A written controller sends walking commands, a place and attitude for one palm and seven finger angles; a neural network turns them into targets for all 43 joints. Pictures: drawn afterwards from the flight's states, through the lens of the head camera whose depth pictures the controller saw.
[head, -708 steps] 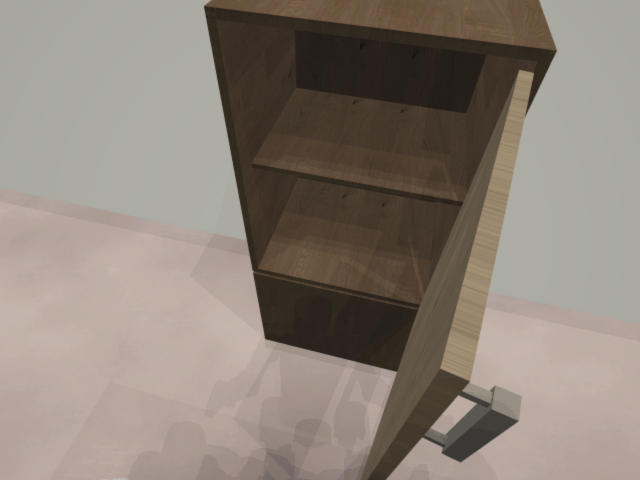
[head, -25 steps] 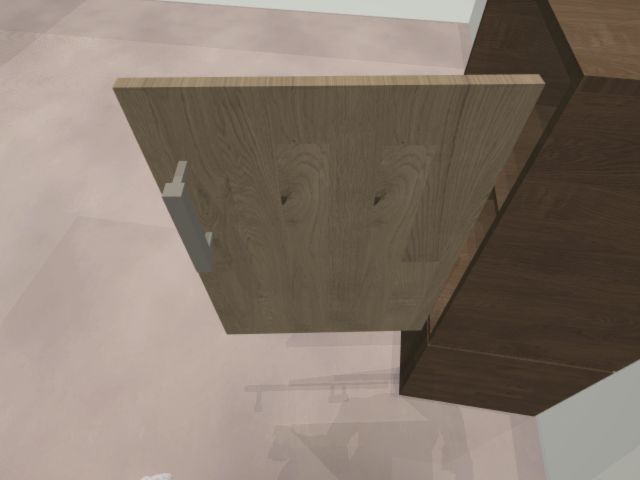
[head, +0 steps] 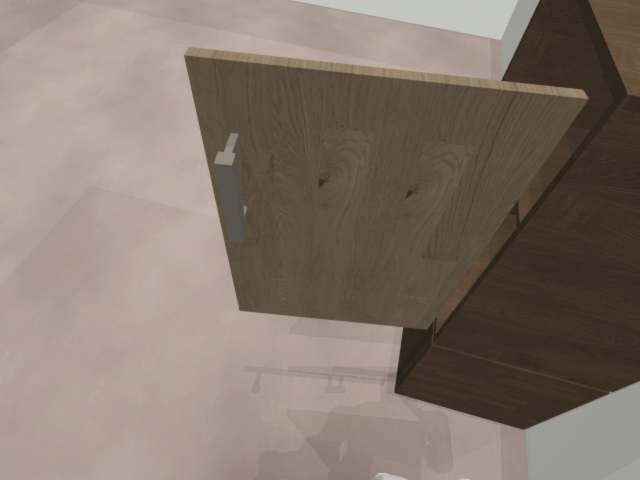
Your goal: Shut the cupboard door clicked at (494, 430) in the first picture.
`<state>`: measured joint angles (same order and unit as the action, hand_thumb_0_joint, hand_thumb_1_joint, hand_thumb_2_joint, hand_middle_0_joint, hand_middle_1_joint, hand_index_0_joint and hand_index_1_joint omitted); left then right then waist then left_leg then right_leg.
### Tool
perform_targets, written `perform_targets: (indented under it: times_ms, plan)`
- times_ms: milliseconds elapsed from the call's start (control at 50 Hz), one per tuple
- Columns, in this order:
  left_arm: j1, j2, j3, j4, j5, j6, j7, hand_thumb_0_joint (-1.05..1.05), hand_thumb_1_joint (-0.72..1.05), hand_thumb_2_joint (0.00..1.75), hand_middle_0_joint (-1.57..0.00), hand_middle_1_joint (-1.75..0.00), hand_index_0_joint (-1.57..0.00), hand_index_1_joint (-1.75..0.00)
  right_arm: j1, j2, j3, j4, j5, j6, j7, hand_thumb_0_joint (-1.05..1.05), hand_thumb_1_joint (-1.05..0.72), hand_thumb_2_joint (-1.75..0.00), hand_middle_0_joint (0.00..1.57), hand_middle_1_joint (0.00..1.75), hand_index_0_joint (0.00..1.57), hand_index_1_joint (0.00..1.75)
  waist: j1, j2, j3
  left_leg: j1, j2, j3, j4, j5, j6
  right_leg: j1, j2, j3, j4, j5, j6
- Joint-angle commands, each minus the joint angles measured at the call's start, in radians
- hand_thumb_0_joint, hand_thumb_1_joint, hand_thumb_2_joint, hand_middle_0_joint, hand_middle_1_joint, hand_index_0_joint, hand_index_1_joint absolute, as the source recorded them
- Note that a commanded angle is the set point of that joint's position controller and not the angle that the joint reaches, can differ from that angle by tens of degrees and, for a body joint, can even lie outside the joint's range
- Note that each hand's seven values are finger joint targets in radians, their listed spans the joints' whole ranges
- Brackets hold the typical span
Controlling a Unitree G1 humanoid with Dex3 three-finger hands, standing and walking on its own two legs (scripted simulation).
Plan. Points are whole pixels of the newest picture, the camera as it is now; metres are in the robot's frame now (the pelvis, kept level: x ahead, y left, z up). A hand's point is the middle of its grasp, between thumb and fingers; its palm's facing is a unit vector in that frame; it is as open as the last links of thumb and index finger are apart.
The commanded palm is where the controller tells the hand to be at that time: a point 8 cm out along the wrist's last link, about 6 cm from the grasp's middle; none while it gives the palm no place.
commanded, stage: come to a stop and stand still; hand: left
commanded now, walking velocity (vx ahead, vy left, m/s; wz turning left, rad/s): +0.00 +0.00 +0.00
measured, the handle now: (235, 191) +0.44 +0.17 +0.08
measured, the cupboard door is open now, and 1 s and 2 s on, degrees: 100 100 100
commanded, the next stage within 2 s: look again from close up in 0.84 s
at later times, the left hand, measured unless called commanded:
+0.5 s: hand out of the picture -0.04 +0.17 -0.17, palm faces -0.03 -0.98 -0.19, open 7.3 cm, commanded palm none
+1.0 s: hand out of the picture -0.11 +0.14 -0.17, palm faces +0.00 -0.99 -0.15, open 7.4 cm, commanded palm none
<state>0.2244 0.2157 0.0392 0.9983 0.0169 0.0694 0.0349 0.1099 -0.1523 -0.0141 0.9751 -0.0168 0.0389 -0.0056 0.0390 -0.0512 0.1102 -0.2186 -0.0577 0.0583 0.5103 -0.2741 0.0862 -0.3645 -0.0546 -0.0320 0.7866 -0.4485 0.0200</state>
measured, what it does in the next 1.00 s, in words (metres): steps on the spot: right foot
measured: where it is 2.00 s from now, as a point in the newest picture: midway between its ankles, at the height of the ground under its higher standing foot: outside the picture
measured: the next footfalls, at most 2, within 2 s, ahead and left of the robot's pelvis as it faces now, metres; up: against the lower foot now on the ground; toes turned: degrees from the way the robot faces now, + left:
right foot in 0.24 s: +0.01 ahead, -0.10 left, +0.00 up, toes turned +2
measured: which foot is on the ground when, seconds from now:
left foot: down 0.00-1.00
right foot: up 0.00-0.22, down 0.24-1.00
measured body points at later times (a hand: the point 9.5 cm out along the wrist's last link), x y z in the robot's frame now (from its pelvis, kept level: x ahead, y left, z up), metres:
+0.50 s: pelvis -0.06 +0.00 +0.01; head -0.05 +0.00 +0.46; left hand -0.03 +0.22 -0.15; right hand -0.10 -0.23 -0.15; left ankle +0.00 +0.07 -0.73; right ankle -0.08 -0.13 -0.73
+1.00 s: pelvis -0.06 -0.01 +0.00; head -0.04 -0.01 +0.45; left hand -0.11 +0.20 -0.16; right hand -0.07 -0.22 -0.16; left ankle +0.00 +0.07 -0.73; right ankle -0.08 -0.13 -0.73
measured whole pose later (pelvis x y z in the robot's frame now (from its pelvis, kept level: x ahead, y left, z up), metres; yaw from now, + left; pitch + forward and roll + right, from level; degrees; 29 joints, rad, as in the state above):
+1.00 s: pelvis -0.06 -0.01 +0.00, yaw +0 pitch +0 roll +0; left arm 0.39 0.11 -0.02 1.09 0.03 0.01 0.03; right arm 0.29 -0.13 -0.02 1.09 -0.02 0.02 -0.01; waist -0.01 0.01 0.03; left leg -0.32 -0.04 0.06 0.44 -0.13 0.06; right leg -0.21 -0.01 -0.05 0.49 -0.29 -0.01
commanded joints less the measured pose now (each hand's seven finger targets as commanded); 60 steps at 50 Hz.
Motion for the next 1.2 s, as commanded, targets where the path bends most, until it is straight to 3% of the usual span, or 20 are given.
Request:
perform_targets:
  times_ms: [0,80,160,200,240,260,280,380,420,540,720,900,920,940,960,980,1020,1060,1120,1180]
  plan:
    - [0.049,0.048,0.014,-0.042,0.003,-0.035,0.002,0.0,0.9,0.9,-0.2,-0.3,-0.2,-0.3,0.028,-0.162,-0.036,-0.04,-0.002,-0.032,-0.026,0.0,-0.9,-0.9,0.2,0.3,0.2,0.3,-0.021,0.123,-0.137,0.125,0.28,-0.223,-0.208,0.494,0.105,-0.033,0.005,0.049,0.127,-0.016,0.016]
    - [0.018,0.035,0.001,-0.038,-0.001,-0.039,0.003,0.0,0.9,0.9,-0.2,-0.3,-0.2,-0.3,0.103,-0.156,-0.037,-0.001,-0.001,-0.036,-0.032,0.0,-0.9,-0.9,0.2,0.3,0.2,0.3,-0.05,0.136,-0.163,0.194,0.279,-0.231,-0.21,0.541,0.094,0.028,-0.002,0.03,-0.046,-0.022,0.019]
    - [0.068,0.038,-0.005,0.0,-0.004,-0.045,0.006,0.0,0.9,0.9,-0.2,-0.3,-0.2,-0.3,0.12,-0.151,-0.034,0.032,0.005,-0.039,-0.03,0.0,-0.9,-0.9,0.2,0.3,0.2,0.3,-0.034,0.136,-0.18,0.172,0.246,-0.232,-0.213,0.436,0.048,0.162,-0.004,0.01,-0.302,0.094,0.006]
    - [0.107,0.053,-0.008,0.029,-0.001,-0.054,0.01,0.0,0.9,0.9,-0.2,-0.3,-0.2,-0.3,0.117,-0.126,-0.028,0.045,0.013,-0.041,-0.026,0.0,-0.9,-0.9,0.2,0.3,0.2,0.3,-0.026,0.074,-0.143,0.069,0.186,-0.195,-0.203,0.219,-0.025,0.256,-0.04,0.055,-0.458,0.247,-0.017]
    - [0.091,0.077,-0.011,0.03,-0.004,-0.061,0.012,0.0,0.9,0.9,-0.2,-0.3,-0.2,-0.3,0.129,-0.102,-0.021,0.056,0.012,-0.04,-0.018,0.0,-0.9,-0.9,0.2,0.3,0.2,0.3,-0.039,0.05,-0.077,0.029,0.129,-0.153,-0.208,0.118,-0.07,0.212,-0.116,0.118,-0.469,0.278,-0.063]
    - [0.075,0.074,-0.011,0.036,-0.006,-0.068,0.009,0.0,0.9,0.9,-0.2,-0.3,-0.2,-0.3,0.129,-0.106,-0.02,0.07,0.006,-0.033,-0.017,0.0,-0.9,-0.9,0.2,0.3,0.2,0.3,-0.045,-0.046,-0.085,0.062,0.124,-0.134,-0.189,0.129,-0.073,0.173,-0.104,0.133,-0.474,0.258,-0.068]
    - [0.061,0.065,-0.015,0.035,-0.007,-0.07,0.008,0.0,0.9,0.9,-0.2,-0.3,-0.2,-0.3,0.136,-0.114,-0.021,0.08,0.005,-0.03,-0.017,0.0,-0.9,-0.9,0.2,0.3,0.2,0.3,-0.052,-0.086,-0.065,0.093,0.127,-0.122,-0.181,0.109,-0.071,0.12,-0.104,0.136,-0.491,0.198,-0.067]
    - [0.073,0.051,-0.018,0.043,-0.006,-0.064,0.007,0.0,0.9,0.9,-0.2,-0.3,-0.2,-0.3,0.183,-0.113,-0.013,0.12,0.005,-0.026,-0.014,0.0,-0.9,-0.9,0.2,0.3,0.2,0.3,-0.053,0.015,-0.004,0.05,0.14,-0.145,-0.24,-0.02,-0.065,0.067,-0.062,0.115,-0.494,0.06,-0.048]
    - [0.097,0.047,-0.02,0.052,-0.004,-0.062,0.007,0.0,0.9,0.9,-0.2,-0.3,-0.2,-0.3,0.194,-0.109,-0.012,0.128,0.005,-0.023,-0.015,0.0,-0.9,-0.9,0.2,0.3,0.2,0.3,-0.046,0.022,0.024,0.012,0.14,-0.153,-0.254,-0.066,-0.061,0.064,-0.051,0.112,-0.498,0.033,-0.048]
    - [0.16,0.022,-0.018,0.077,-0.003,-0.064,0.007,0.0,0.9,0.9,-0.2,-0.3,-0.2,-0.3,0.241,-0.089,-0.015,0.145,0.003,-0.025,-0.018,0.0,-0.9,-0.9,0.2,0.3,0.2,0.3,-0.043,0.066,-0.013,-0.006,0.14,-0.158,-0.259,-0.097,-0.06,0.071,-0.039,0.103,-0.479,0.029,-0.052]
    - [0.234,-0.017,-0.021,0.107,0.001,-0.069,0.008,0.0,0.9,0.9,-0.2,-0.3,-0.2,-0.3,0.266,-0.069,-0.02,0.152,0.006,-0.029,-0.024,0.0,-0.9,-0.9,0.2,0.3,0.2,0.3,-0.041,0.06,-0.022,-0.002,0.148,-0.169,-0.258,-0.109,-0.053,0.044,-0.022,0.098,-0.456,0.046,-0.054]
    - [0.256,-0.044,-0.027,0.116,0.002,-0.081,0.012,0.0,0.9,0.9,-0.2,-0.3,-0.2,-0.3,0.248,-0.049,-0.02,0.15,0.01,-0.039,-0.026,0.0,-0.9,-0.9,0.2,0.3,0.2,0.3,-0.048,0.043,-0.03,0.039,0.152,-0.161,-0.224,-0.017,-0.05,0.015,-0.032,0.112,-0.459,0.107,-0.052]
    - [0.153,0.166,-0.037,0.0,0.019,-0.1,0.004,0.0,0.9,0.9,-0.2,-0.3,-0.2,-0.3,0.18,-0.182,-0.044,-0.008,-0.027,-0.046,-0.01,0.0,-0.9,-0.9,0.2,0.3,0.2,0.3,-0.09,0.095,0.036,-0.074,0.093,-0.15,-0.183,-0.013,-0.058,0.032,0.008,0.056,-0.386,0.068,-0.081]
    - [0.176,0.088,-0.011,0.002,0.022,-0.095,0.013,0.0,0.9,0.9,-0.2,-0.3,-0.2,-0.3,0.126,-0.185,-0.065,0.0,-0.014,-0.065,-0.018,0.0,-0.9,-0.9,0.2,0.3,0.2,0.3,-0.04,0.1,-0.063,-0.08,0.161,-0.181,-0.135,-0.14,-0.056,0.031,-0.024,0.077,-0.357,0.017,-0.075]
    - [0.196,0.059,-0.022,-0.001,0.019,-0.099,0.014,0.0,0.9,0.9,-0.2,-0.3,-0.2,-0.3,0.149,-0.148,-0.061,-0.018,-0.008,-0.063,-0.02,0.0,-0.9,-0.9,0.2,0.3,0.2,0.3,-0.05,0.1,-0.148,-0.073,0.146,-0.184,-0.103,-0.104,-0.047,0.084,-0.035,0.1,-0.372,0.043,-0.084]
    - [0.208,0.044,-0.019,-0.006,0.016,-0.099,0.016,0.0,0.9,0.9,-0.2,-0.3,-0.2,-0.3,0.163,-0.117,-0.056,-0.022,-0.007,-0.057,-0.021,0.0,-0.9,-0.9,0.2,0.3,0.2,0.3,-0.052,0.049,-0.159,-0.076,0.125,-0.163,-0.055,-0.067,-0.052,0.066,-0.057,0.131,-0.401,0.027,-0.093]
    - [0.176,0.054,-0.021,-0.024,0.012,-0.103,0.018,0.0,0.9,0.9,-0.2,-0.3,-0.2,-0.3,0.19,-0.094,-0.043,-0.031,-0.01,-0.05,-0.015,0.0,-0.9,-0.9,0.2,0.3,0.2,0.3,-0.068,-0.069,-0.106,-0.049,0.1,-0.114,0.034,0.001,-0.057,-0.008,-0.11,0.206,-0.474,-0.023,-0.113]
    - [0.111,0.089,-0.006,-0.055,0.011,-0.104,0.02,0.0,0.9,0.9,-0.2,-0.3,-0.2,-0.3,0.203,-0.116,-0.05,-0.037,-0.006,-0.055,-0.013,0.0,-0.9,-0.9,0.2,0.3,0.2,0.3,-0.09,-0.026,-0.043,-0.037,0.106,-0.108,0.051,0.044,-0.059,-0.075,-0.107,0.181,-0.458,-0.002,-0.118]
    - [0.141,0.092,-0.005,-0.069,0.012,-0.103,0.02,0.0,0.9,0.9,-0.2,-0.3,-0.2,-0.3,0.174,-0.149,-0.041,-0.048,-0.003,-0.075,-0.016,0.0,-0.9,-0.9,0.2,0.3,0.2,0.3,-0.047,0.088,-0.073,-0.045,0.151,-0.153,-0.03,0.185,-0.027,0.052,-0.039,0.11,-0.349,0.229,-0.091]
    - [0.138,0.123,0.002,-0.075,0.007,-0.099,0.019,0.0,0.9,0.9,-0.2,-0.3,-0.2,-0.3,0.129,-0.195,-0.046,-0.065,0.0,-0.08,-0.021,0.0,-0.9,-0.9,0.2,0.3,0.2,0.3,-0.031,0.09,-0.104,-0.033,0.169,-0.171,-0.046,0.287,-0.012,0.114,-0.025,0.087,-0.317,0.29,-0.073]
